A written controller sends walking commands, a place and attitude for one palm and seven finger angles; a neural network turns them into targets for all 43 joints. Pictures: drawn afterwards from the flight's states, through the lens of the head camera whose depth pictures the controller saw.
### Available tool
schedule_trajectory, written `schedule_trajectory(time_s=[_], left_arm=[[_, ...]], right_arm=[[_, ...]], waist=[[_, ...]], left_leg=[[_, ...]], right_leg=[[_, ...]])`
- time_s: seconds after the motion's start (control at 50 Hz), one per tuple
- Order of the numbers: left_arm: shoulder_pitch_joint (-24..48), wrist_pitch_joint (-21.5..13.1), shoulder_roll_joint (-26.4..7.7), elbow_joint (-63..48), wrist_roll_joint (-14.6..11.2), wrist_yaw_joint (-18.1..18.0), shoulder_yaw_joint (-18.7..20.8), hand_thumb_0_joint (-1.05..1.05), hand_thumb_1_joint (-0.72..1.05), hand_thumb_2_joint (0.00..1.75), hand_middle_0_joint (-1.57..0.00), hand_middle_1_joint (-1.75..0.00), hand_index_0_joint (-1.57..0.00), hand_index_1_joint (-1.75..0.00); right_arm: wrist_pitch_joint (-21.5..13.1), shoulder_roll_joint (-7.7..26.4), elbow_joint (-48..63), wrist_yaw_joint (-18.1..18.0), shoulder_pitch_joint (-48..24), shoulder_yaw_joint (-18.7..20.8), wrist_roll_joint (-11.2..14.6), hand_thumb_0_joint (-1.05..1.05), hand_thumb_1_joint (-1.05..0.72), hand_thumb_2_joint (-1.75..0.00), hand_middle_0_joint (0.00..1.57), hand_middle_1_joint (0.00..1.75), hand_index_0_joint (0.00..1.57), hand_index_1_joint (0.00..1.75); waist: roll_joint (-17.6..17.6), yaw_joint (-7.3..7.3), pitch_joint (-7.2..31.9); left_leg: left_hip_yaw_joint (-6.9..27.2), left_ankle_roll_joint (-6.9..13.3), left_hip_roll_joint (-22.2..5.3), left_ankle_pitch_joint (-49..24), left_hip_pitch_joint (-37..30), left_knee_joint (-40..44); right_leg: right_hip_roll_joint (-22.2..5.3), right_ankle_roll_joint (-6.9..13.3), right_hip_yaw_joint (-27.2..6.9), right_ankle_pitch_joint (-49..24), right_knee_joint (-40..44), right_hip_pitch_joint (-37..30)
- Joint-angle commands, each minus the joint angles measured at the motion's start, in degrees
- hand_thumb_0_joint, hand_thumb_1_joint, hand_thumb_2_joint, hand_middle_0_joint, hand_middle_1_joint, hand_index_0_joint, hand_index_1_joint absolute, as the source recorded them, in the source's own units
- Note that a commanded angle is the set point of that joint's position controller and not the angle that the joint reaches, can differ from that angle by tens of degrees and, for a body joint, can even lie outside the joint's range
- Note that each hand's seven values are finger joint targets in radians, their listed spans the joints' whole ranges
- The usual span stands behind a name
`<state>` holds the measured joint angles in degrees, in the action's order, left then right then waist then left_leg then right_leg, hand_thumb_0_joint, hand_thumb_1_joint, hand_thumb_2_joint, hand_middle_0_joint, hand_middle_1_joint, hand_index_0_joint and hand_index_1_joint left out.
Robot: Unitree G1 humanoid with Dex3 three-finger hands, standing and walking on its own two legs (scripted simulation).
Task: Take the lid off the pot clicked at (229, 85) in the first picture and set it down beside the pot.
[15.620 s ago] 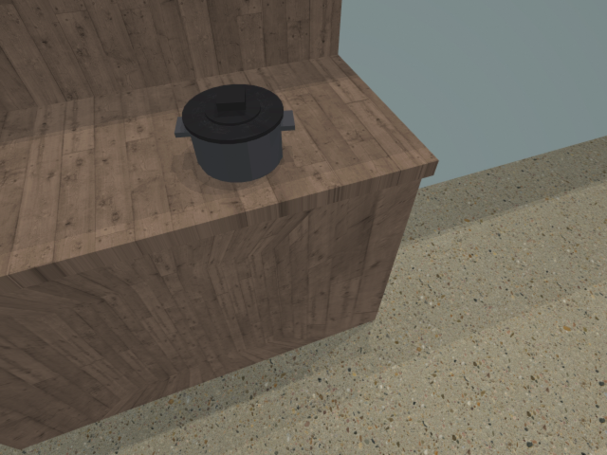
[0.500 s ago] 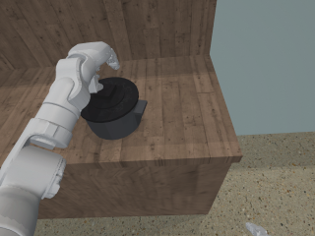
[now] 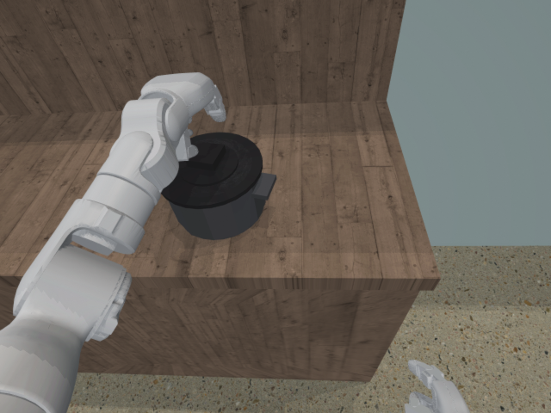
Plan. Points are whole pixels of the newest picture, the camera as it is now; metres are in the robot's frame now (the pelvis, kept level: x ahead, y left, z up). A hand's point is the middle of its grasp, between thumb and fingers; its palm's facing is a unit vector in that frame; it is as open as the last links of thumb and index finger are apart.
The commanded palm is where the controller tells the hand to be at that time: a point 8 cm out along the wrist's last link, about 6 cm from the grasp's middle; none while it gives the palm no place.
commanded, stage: lower the open fingers around the knob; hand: left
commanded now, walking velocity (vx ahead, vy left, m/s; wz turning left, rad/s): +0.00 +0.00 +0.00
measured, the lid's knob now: (206, 155) +0.49 +0.13 +0.12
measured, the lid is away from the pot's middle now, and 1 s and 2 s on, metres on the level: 0.00 0.00 0.00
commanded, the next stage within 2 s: close the fingers and squeeze the knob in 0.92 s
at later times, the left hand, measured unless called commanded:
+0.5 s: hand (194, 154) +0.44 +0.13 +0.16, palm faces -0.28 -0.04 -0.96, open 10.1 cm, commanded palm +0.43 +0.13 +0.22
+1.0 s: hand (198, 158) +0.45 +0.13 +0.14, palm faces -0.33 -0.04 -0.94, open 10.2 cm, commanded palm +0.44 +0.13 +0.20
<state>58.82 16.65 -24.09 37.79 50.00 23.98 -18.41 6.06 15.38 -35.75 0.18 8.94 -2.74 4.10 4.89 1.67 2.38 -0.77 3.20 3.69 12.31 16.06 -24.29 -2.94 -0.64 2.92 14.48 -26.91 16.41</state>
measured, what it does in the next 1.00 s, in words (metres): stands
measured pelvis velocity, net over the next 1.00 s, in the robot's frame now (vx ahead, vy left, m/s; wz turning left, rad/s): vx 0.00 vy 0.00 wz -0.01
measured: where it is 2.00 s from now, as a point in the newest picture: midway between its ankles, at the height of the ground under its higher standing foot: outside the picture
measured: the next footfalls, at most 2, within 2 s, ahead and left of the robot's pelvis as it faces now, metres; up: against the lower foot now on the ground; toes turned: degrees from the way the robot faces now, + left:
none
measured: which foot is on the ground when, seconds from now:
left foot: down 0.00-1.00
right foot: down 0.00-1.00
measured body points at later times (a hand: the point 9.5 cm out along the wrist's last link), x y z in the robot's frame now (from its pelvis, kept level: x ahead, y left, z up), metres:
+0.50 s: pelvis +0.00 +0.00 +0.00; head +0.01 -0.04 +0.45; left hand +0.45 +0.12 +0.22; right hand +0.13 -0.25 -0.12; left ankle +0.00 +0.09 -0.74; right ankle -0.01 -0.13 -0.74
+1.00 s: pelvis +0.00 +0.00 +0.00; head +0.03 -0.03 +0.45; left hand +0.47 +0.13 +0.20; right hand +0.11 -0.26 -0.13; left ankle +0.00 +0.09 -0.74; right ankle -0.01 -0.13 -0.74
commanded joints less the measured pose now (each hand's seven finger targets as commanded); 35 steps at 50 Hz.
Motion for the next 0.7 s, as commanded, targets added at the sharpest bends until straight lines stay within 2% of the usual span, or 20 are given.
schedule_trajectory(time_s=[0.0, 0.04, 0.06, 0.08, 0.12, 0.16, 0.18, 0.2, 0.26, 0.32, 0.36, 0.38, 0.44, 0.46, 0.5, 0.54, 0.58, 0.64, 0.66, 0.68], left_arm=[[29.2, -0.5, -13.5, -11.3, 2.0, -2.0, 7.7, 0.00, -0.35, 1.55, -0.85, -0.08, -0.85, -0.08], [25.7, 1.1, -12.4, -6.2, 1.2, -1.6, 7.2, 0.00, -0.35, 1.55, -0.85, -0.08, -0.85, -0.08], [24.3, 0.9, -12.3, -7.6, 0.0, -1.5, 7.8, 0.00, -0.35, 1.55, -0.85, -0.08, -0.85, -0.08], [25.4, 0.8, -13.9, -9.7, 0.6, -1.4, 8.5, 0.00, -0.35, 1.55, -0.85, -0.08, -0.85, -0.08], [28.5, 0.8, -11.8, -14.1, 0.9, -1.1, 6.1, 0.00, -0.35, 1.55, -0.85, -0.08, -0.85, -0.08], [27.2, 0.9, -9.9, -14.9, -0.1, -0.9, 5.1, 0.00, -0.35, 1.55, -0.85, -0.08, -0.85, -0.08], [27.2, 1.0, -14.0, -14.3, 0.8, -1.1, 8.3, 0.00, -0.35, 1.55, -0.85, -0.08, -0.85, -0.08], [28.4, 1.0, -14.7, -14.7, 1.0, -1.2, 8.6, 0.00, -0.35, 1.55, -0.85, -0.08, -0.85, -0.08], [24.4, 1.0, -11.6, -12.2, 0.0, -1.3, 6.9, 0.00, -0.35, 1.55, -0.85, -0.08, -0.85, -0.08], [25.7, 1.2, -11.3, -10.3, 0.9, -1.6, 6.2, 0.00, -0.35, 1.55, -0.85, -0.08, -0.85, -0.08], [26.4, 0.8, -10.8, -11.9, 0.1, -1.9, 6.0, 0.00, -0.35, 1.55, -0.85, -0.08, -0.85, -0.08], [28.3, 0.7, -11.5, -13.3, 0.8, -2.1, 6.2, 0.00, -0.35, 1.55, -0.85, -0.08, -0.85, -0.08], [26.8, 1.2, -10.9, -8.1, 1.1, -2.4, 6.0, 0.00, -0.35, 1.55, -0.85, -0.08, -0.85, -0.08], [26.7, 1.2, -9.2, -6.6, 0.3, -2.4, 4.7, 0.00, -0.35, 1.55, -0.85, -0.08, -0.85, -0.08], [26.6, 1.3, -9.2, -3.7, 1.2, -2.6, 4.8, 0.00, -0.35, 1.55, -0.85, -0.08, -0.85, -0.08], [25.5, 1.0, -7.9, -4.1, 1.1, -2.5, 3.9, 0.00, -0.35, 1.55, -0.85, -0.08, -0.85, -0.08], [22.5, 0.7, -8.7, -1.4, 1.2, -2.6, 5.1, 0.00, -0.35, 1.55, -0.85, -0.08, -0.85, -0.08], [23.5, 0.7, -7.1, 0.1, 1.0, -2.3, 3.4, 0.00, -0.35, 1.55, -0.85, -0.08, -0.85, -0.08], [22.5, 0.5, -8.0, 1.4, 0.4, -2.4, 4.6, 0.00, -0.35, 1.55, -0.85, -0.08, -0.85, -0.08], [24.8, 0.3, -8.4, -0.4, 1.0, -2.3, 4.4, 0.00, -0.35, 1.55, -0.85, -0.08, -0.85, -0.08]], right_arm=[[-2.2, 6.2, 7.9, -0.2, -3.4, 2.6, 0.0, 0.00, -0.90, -0.90, 0.20, 0.30, 0.20, 0.30], [-2.2, 6.6, 7.2, -0.1, -2.9, 2.6, 0.4, 0.00, -0.90, -0.90, 0.20, 0.30, 0.20, 0.30], [-2.1, 7.1, 7.5, -0.1, -2.9, 2.9, 0.3, 0.00, -0.90, -0.90, 0.20, 0.30, 0.20, 0.30], [-2.2, 6.8, 7.9, 0.0, -3.2, 2.7, 0.3, 0.00, -0.90, -0.90, 0.20, 0.30, 0.20, 0.30], [-2.5, 6.5, 8.2, 0.0, -3.7, 2.9, 0.3, 0.00, -0.90, -0.90, 0.20, 0.30, 0.20, 0.30], [-2.8, 6.7, 8.1, 0.1, -3.3, 3.4, 0.2, 0.00, -0.90, -0.90, 0.20, 0.30, 0.20, 0.30], [-2.9, 6.7, 7.7, 0.1, -2.5, 3.3, 0.1, 0.00, -0.90, -0.90, 0.20, 0.30, 0.20, 0.30], [-3.0, 6.8, 7.6, 0.0, -2.7, 3.2, 0.1, 0.00, -0.90, -0.90, 0.20, 0.30, 0.20, 0.30], [-3.2, 7.0, 7.4, 0.0, -2.5, 3.4, 0.2, 0.00, -0.90, -0.90, 0.20, 0.30, 0.20, 0.30], [-3.1, 6.8, 6.7, -0.1, -2.2, 3.2, 0.3, 0.00, -0.90, -0.90, 0.20, 0.30, 0.20, 0.30], [-3.0, 7.1, 7.0, -0.2, -2.6, 3.4, 0.2, 0.00, -0.90, -0.90, 0.20, 0.30, 0.20, 0.30], [-3.3, 6.7, 7.0, -0.2, -2.3, 3.3, 0.0, 0.00, -0.90, -0.90, 0.20, 0.30, 0.20, 0.30], [-3.3, 6.6, 6.3, -0.6, -1.7, 3.2, 0.1, 0.00, -0.90, -0.90, 0.20, 0.30, 0.20, 0.30], [-2.9, 7.0, 6.0, -0.6, -1.7, 3.2, 0.1, 0.00, -0.90, -0.90, 0.20, 0.30, 0.20, 0.30], [-2.8, 6.8, 5.6, -0.8, -1.3, 3.1, 0.1, 0.00, -0.90, -0.90, 0.20, 0.30, 0.20, 0.30], [-3.1, 6.6, 6.1, -0.7, -1.3, 3.0, 0.0, 0.00, -0.90, -0.90, 0.20, 0.30, 0.20, 0.30], [-2.8, 6.8, 6.1, -0.8, -1.0, 3.0, -0.1, 0.00, -0.90, -0.90, 0.20, 0.30, 0.20, 0.30], [-2.4, 6.8, 6.0, -1.0, -1.1, 2.9, 0.2, 0.00, -0.90, -0.90, 0.20, 0.30, 0.20, 0.30], [-2.2, 7.2, 6.0, -1.1, -0.7, 3.1, 0.1, 0.00, -0.90, -0.90, 0.20, 0.30, 0.20, 0.30], [-2.2, 7.1, 5.9, -1.2, -0.5, 3.0, 0.0, 0.00, -0.90, -0.90, 0.20, 0.30, 0.20, 0.30]], waist=[[-7.4, 0.40, 23.1], [-8.3, 0.53, 19.1], [-7.7, 0.36, 19.5], [-8.0, 0.03, 21.0], [-6.8, 0.73, 21.7], [-5.8, 1.15, 21.6], [-6.5, 0.51, 22.6], [-6.3, 0.61, 22.4], [-6.1, 0.72, 20.3], [-7.1, 0.84, 18.6], [-6.1, 0.95, 19.9], [-5.3, 0.86, 21.7], [-7.3, 1.09, 19.9], [-7.4, 1.71, 18.3], [-8.4, 1.54, 17.3], [-7.0, 1.30, 18.6], [-8.4, 1.22, 18.6], [-9.1, 1.86, 16.0], [-9.5, 1.85, 15.7], [-9.3, 1.92, 17.4]], left_leg=[[3.0, 0.6, -1.1, -19.1, -11.8, 0.5], [2.7, 0.4, -1.0, -17.1, -9.8, 0.9], [2.8, 0.6, -1.0, -17.8, -9.9, 0.9], [2.8, 0.6, -0.9, -17.8, -10.3, 1.0], [3.0, 0.7, -1.0, -18.2, -12.2, 0.9], [3.6, 1.0, -1.1, -20.5, -13.6, 0.2], [3.6, 0.8, -1.2, -19.7, -13.5, 0.4], [3.4, 0.8, -1.0, -19.2, -13.1, 0.6], [3.6, 0.8, -1.0, -18.9, -12.5, 0.5], [3.1, 0.6, -1.0, -15.0, -11.2, 1.1], [3.4, 0.7, -0.9, -14.8, -11.7, 1.0], [3.4, 0.6, -1.0, -15.3, -12.9, 1.1], [3.2, 0.7, -1.0, -14.3, -11.5, 1.0], [3.2, 0.7, -0.9, -13.1, -10.4, 1.1], [2.7, 0.6, -0.9, -10.6, -9.5, 1.4], [2.7, 0.7, -0.7, -12.3, -10.1, 1.0], [2.5, 0.6, -0.8, -12.9, -9.3, 0.6], [2.0, 0.8, -0.7, -9.9, -7.8, 0.9], [2.0, 0.8, -0.8, -9.8, -7.0, 0.8], [1.9, 0.8, -0.8, -10.2, -7.8, 0.9]], right_leg=[[2.3, 2.9, -0.5, -19.9, 1.0, -7.3], [2.6, 2.8, -0.1, -18.8, 1.2, -6.0], [2.3, 2.9, -0.1, -19.5, 1.6, -6.7], [2.4, 2.8, -0.3, -19.7, 1.3, -7.7], [2.5, 2.7, -0.4, -19.4, 1.4, -6.7], [2.6, 2.9, -0.2, -19.5, 1.8, -5.5], [2.8, 2.8, -0.4, -19.1, 1.5, -6.5], [2.9, 2.9, -0.4, -19.7, 1.4, -6.9], [2.9, 3.0, 0.0, -18.6, 1.7, -5.6], [3.0, 2.9, 0.1, -16.7, 1.8, -4.8], [2.9, 3.1, 0.1, -16.2, 1.7, -5.0], [3.0, 3.0, -0.1, -16.4, 1.5, -5.3], [3.1, 2.9, 0.0, -16.1, 1.5, -4.6], [3.1, 3.0, 0.1, -15.5, 2.0, -3.8], [3.0, 2.8, 0.1, -13.9, 2.0, -3.3], [2.9, 2.9, -0.1, -15.4, 1.6, -3.8], [3.0, 2.8, -0.1, -16.3, 1.4, -4.5], [2.9, 2.6, -0.1, -15.0, 2.0, -3.2], [2.8, 2.7, -0.2, -15.0, 2.2, -3.5], [2.8, 2.6, -0.3, -15.7, 1.9, -4.2]])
